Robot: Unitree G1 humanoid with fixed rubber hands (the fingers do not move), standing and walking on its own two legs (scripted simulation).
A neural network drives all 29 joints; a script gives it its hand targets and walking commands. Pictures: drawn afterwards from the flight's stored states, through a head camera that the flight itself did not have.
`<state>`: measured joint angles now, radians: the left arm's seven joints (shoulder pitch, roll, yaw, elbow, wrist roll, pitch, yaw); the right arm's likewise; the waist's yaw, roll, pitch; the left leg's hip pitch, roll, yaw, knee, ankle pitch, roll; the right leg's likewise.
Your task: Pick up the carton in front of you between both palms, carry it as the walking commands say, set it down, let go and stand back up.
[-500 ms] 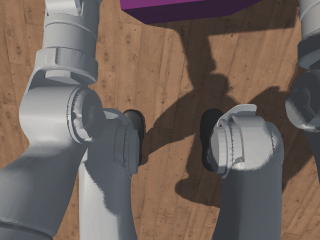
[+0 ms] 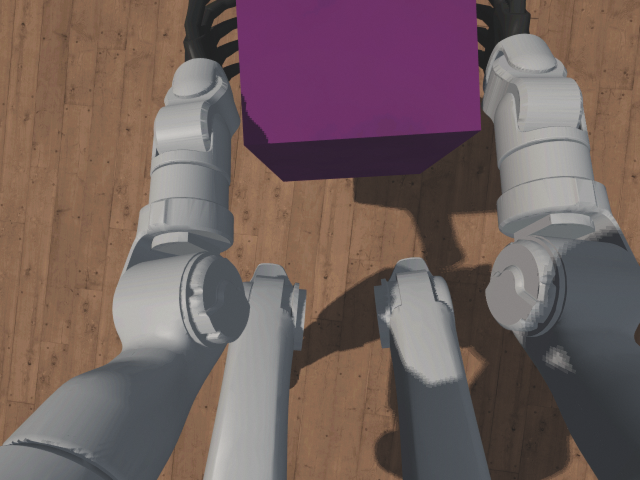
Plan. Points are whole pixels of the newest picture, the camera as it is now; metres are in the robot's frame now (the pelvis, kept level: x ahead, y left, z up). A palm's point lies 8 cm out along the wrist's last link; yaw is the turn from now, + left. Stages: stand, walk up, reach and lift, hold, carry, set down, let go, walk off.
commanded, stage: reach and lift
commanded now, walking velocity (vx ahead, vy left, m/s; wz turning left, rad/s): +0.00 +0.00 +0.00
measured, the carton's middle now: (350, 80) +0.54 -0.03 -0.14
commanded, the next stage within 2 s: none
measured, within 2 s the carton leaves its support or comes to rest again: neither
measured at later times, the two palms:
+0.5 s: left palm (128, 35) +0.50 +0.12 +0.07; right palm (577, 9) +0.49 -0.17 +0.06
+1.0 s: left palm out of the picture +0.45 +0.13 +0.22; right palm out of the picture +0.43 -0.16 +0.22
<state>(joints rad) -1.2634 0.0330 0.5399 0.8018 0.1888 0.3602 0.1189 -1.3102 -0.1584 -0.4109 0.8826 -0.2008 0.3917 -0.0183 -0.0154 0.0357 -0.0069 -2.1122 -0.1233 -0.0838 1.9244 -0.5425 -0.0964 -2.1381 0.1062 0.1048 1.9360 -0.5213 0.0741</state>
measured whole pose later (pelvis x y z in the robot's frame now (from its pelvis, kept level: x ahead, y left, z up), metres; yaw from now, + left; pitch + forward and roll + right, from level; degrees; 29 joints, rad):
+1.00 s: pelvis +0.07 +0.00 +0.25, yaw -2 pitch +25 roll +0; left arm -0.56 -0.14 0.41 0.59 0.21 0.34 0.06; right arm -0.57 0.09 -0.37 0.59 -0.24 0.37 0.00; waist 0.00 0.02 -0.19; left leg -1.06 -0.09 -0.14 1.04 -0.40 -0.04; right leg -1.08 0.08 0.14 1.04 -0.39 0.04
